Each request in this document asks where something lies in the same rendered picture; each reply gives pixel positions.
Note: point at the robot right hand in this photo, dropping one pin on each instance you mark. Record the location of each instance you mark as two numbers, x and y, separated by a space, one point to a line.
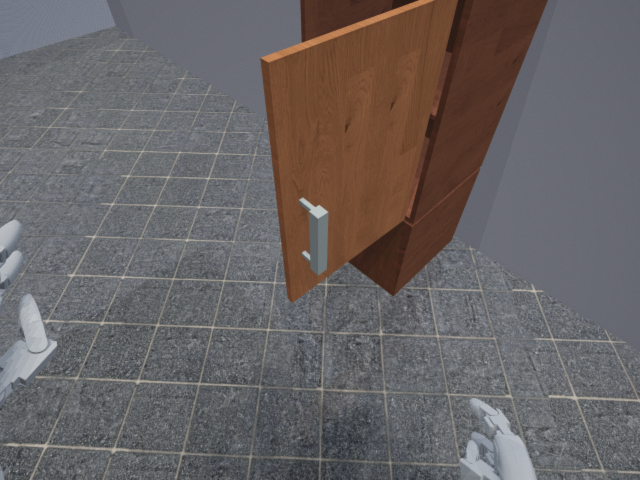
506 458

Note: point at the cupboard door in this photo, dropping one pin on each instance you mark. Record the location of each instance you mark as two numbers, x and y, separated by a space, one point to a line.
347 116

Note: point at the robot left hand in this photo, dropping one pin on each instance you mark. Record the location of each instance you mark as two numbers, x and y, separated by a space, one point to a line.
25 359

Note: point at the handle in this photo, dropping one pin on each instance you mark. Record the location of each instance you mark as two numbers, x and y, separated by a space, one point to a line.
318 229

